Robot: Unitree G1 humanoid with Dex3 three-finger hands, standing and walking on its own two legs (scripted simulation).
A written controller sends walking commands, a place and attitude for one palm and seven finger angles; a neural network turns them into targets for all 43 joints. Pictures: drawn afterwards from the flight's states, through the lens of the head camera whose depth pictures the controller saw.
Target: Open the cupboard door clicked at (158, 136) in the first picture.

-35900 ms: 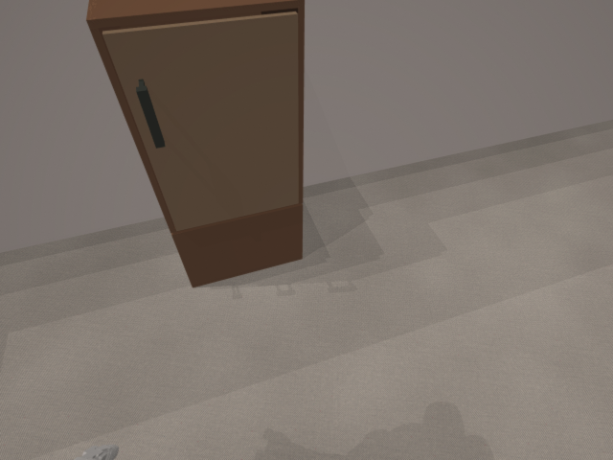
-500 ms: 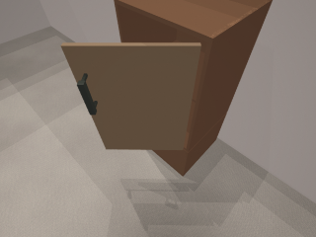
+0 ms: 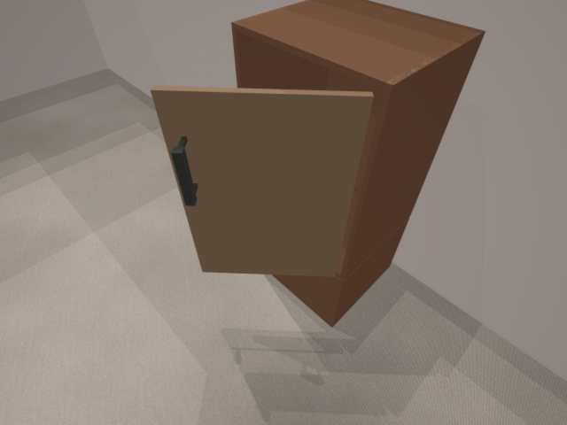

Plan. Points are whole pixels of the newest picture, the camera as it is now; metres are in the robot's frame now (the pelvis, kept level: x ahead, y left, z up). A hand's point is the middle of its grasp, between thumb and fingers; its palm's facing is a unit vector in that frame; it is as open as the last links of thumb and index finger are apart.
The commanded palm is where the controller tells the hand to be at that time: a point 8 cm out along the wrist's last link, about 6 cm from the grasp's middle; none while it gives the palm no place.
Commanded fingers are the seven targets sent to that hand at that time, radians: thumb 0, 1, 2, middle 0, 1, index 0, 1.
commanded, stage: look again from close up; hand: left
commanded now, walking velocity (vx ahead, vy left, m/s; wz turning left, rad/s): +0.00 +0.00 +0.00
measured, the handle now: (187, 171) +0.60 +0.24 +0.01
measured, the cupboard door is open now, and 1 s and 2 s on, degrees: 43 43 43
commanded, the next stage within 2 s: raise the hand with hooked fingers in 0.54 s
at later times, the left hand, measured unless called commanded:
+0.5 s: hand out of the picture +0.00 +0.17 -0.17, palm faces +0.04 -0.98 -0.17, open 7.4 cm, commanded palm none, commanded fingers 0.00 0.90 0.90 -0.20 -0.30 -0.20 -0.30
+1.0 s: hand (191, 351) +0.23 +0.15 -0.03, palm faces +0.00 -1.00 -0.01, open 8.2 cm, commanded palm +0.16 +0.24 -0.05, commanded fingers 0.00 0.46 0.71 -0.23 -0.58 -0.23 -0.58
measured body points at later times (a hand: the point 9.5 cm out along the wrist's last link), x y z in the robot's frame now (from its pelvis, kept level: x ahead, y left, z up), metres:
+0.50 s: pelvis +0.02 +0.01 +0.00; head +0.02 +0.01 +0.45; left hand +0.00 +0.22 -0.16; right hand +0.01 -0.20 -0.16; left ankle +0.03 +0.10 -0.74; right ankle +0.08 -0.10 -0.74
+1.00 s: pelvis +0.05 -0.01 -0.06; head +0.09 +0.01 +0.39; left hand +0.23 +0.21 -0.02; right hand +0.28 -0.27 -0.09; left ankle +0.03 +0.10 -0.74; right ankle +0.09 -0.10 -0.74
